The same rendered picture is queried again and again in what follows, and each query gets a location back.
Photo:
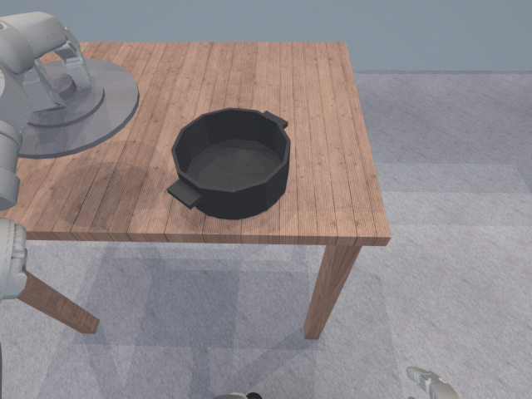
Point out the left robot forearm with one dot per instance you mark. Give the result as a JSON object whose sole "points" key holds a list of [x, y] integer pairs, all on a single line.
{"points": [[16, 58]]}

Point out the robot left upper arm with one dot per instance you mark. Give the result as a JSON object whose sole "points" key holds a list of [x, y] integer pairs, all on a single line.
{"points": [[13, 259]]}

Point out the pot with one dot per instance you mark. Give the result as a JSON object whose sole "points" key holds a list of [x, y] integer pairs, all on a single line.
{"points": [[232, 163]]}

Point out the robot right hand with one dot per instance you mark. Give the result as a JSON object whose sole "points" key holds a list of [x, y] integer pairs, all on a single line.
{"points": [[431, 383]]}

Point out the robot left hand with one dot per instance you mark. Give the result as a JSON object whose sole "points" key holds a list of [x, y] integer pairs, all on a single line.
{"points": [[45, 34]]}

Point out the lid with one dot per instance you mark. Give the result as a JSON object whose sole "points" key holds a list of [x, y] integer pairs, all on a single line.
{"points": [[93, 115]]}

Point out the table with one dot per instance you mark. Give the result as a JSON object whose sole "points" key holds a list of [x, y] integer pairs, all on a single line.
{"points": [[117, 190]]}

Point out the knob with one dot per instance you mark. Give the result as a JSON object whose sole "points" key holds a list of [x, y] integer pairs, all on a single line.
{"points": [[61, 83]]}

